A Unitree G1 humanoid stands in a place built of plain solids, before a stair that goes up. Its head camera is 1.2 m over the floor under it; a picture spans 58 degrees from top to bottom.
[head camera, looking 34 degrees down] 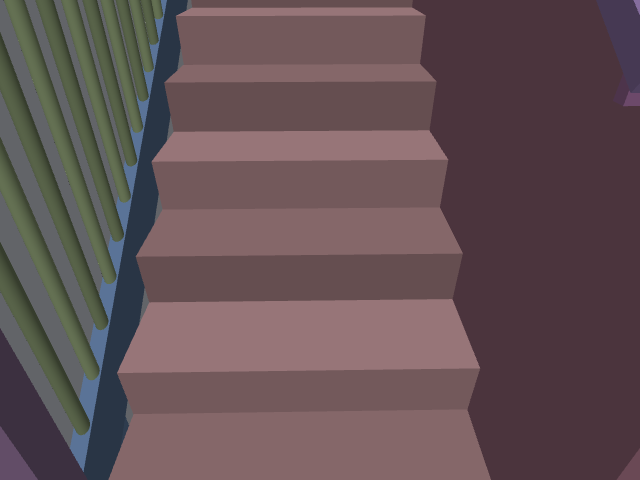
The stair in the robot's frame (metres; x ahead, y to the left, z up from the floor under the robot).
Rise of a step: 0.17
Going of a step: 0.26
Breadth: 0.90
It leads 1 degrees to the left of straight ahead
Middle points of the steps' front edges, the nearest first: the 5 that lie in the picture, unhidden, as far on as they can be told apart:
0.71 0.05 0.33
0.97 0.05 0.50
1.22 0.06 0.67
1.48 0.06 0.83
1.73 0.07 1.00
